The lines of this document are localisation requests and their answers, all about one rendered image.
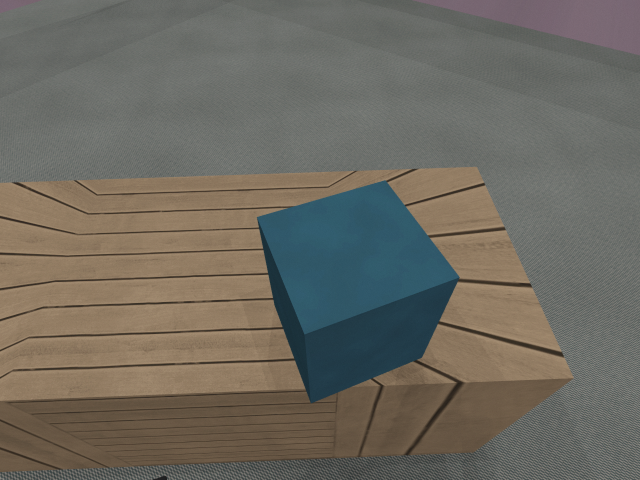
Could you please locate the pedestal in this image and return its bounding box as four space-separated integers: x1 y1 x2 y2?
0 167 574 472

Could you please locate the carton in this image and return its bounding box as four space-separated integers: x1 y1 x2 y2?
257 180 460 403

